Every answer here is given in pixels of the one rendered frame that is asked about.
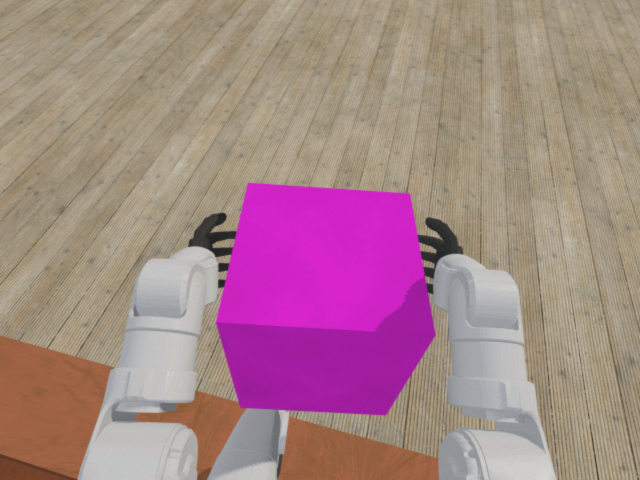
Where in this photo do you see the left robot forearm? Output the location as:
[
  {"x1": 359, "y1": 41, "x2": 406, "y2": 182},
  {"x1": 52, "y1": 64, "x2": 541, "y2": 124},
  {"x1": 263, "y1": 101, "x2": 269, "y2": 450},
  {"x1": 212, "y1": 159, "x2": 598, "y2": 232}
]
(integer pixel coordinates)
[{"x1": 78, "y1": 246, "x2": 218, "y2": 480}]

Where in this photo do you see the left robot upper arm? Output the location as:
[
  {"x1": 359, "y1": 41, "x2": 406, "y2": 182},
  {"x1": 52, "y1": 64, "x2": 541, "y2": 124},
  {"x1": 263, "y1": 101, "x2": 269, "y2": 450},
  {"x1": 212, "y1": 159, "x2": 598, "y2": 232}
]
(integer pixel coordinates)
[{"x1": 81, "y1": 421, "x2": 198, "y2": 480}]

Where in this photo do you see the carton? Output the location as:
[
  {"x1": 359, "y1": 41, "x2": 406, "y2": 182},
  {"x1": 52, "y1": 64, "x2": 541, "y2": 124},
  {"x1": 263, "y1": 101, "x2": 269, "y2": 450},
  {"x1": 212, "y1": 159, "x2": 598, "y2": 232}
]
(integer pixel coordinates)
[{"x1": 216, "y1": 183, "x2": 435, "y2": 415}]

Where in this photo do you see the right robot forearm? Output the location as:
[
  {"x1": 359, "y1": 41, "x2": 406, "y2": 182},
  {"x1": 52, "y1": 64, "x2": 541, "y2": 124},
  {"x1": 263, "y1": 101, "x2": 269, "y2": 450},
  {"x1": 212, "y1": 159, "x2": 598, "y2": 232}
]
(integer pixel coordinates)
[{"x1": 433, "y1": 254, "x2": 557, "y2": 480}]

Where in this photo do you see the right robot hand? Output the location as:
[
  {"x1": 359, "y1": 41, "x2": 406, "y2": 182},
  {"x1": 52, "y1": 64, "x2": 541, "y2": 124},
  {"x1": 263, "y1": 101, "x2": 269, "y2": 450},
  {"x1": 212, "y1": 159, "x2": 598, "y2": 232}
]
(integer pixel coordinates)
[{"x1": 417, "y1": 217, "x2": 463, "y2": 294}]

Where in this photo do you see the left robot hand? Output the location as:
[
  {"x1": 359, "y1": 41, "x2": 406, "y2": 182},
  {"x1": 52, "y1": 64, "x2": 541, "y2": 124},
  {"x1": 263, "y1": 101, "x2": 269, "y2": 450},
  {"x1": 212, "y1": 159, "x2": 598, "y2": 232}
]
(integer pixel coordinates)
[{"x1": 188, "y1": 213, "x2": 237, "y2": 288}]

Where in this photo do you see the left robot thigh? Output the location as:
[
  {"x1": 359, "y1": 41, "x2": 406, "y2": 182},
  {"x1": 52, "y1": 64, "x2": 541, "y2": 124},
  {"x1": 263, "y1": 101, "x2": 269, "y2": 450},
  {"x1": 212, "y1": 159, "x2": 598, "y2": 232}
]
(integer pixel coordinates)
[{"x1": 207, "y1": 408, "x2": 290, "y2": 480}]

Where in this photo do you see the right robot upper arm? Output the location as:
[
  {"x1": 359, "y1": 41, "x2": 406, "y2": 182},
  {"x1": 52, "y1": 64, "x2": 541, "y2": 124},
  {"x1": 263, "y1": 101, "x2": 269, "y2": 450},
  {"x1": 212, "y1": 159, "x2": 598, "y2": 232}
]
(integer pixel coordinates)
[{"x1": 438, "y1": 428, "x2": 555, "y2": 480}]

